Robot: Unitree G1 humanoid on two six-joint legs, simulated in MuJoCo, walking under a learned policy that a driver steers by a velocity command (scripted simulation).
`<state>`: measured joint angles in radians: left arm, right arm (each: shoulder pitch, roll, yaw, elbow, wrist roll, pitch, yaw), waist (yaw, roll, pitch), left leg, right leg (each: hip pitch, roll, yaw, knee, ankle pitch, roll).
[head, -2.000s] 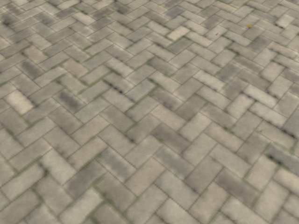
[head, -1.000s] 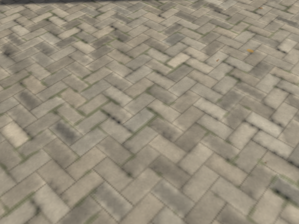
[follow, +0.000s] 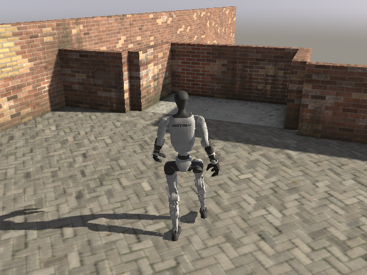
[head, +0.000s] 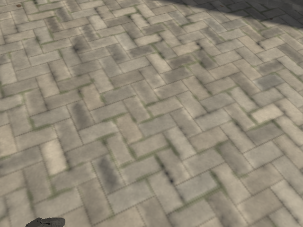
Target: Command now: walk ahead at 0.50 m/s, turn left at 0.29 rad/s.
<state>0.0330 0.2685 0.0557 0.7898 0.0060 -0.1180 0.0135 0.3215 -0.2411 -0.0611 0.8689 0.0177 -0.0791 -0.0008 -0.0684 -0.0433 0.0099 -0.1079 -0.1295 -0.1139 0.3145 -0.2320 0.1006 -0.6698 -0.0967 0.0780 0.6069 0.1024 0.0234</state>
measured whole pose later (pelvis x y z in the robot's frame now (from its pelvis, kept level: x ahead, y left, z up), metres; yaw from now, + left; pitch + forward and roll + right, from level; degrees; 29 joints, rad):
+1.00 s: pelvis +0.48 +0.02 +0.00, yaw -6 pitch +2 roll +1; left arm 0.21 0.30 0.08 0.78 -0.01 0.02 0.03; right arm 0.16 -0.25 -0.06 0.84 -0.03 -0.06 -0.02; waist 0.00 -0.04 0.05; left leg -0.23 0.01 0.18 0.34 -0.14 0.06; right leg -0.63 -0.08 0.02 0.96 -0.23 0.06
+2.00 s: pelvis +0.54 -0.01 -0.01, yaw -28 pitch +0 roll +0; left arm 0.23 0.26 0.06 0.73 0.00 0.03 0.02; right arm 0.17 -0.24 -0.03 0.84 0.00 -0.01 0.00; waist -0.01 0.00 0.00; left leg -0.29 0.02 -0.01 0.59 -0.34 0.00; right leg -0.20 0.00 0.04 0.53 -0.33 0.00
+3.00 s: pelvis +0.91 -0.22 +0.00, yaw -28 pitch +1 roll -1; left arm 0.28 0.26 0.05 0.78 0.00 -0.09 -0.04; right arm 0.22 -0.31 -0.05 0.80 0.02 -0.07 0.00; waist 0.02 0.04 0.04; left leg -0.57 0.11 -0.04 1.10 -0.28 0.01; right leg -0.21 0.07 -0.06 0.34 -0.14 -0.08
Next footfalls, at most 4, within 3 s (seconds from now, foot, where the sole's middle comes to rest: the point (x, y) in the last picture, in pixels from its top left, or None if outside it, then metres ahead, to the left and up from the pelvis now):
0.14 right None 0.27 -0.14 -0.78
0.68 left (116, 211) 0.56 0.11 -0.78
1.20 right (172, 207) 0.56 -0.13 -0.78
1.66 left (122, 193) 0.64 0.09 -0.78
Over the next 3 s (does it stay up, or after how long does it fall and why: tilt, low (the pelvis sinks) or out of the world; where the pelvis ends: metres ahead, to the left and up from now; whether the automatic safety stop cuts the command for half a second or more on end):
stays up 0.91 -0.22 0.00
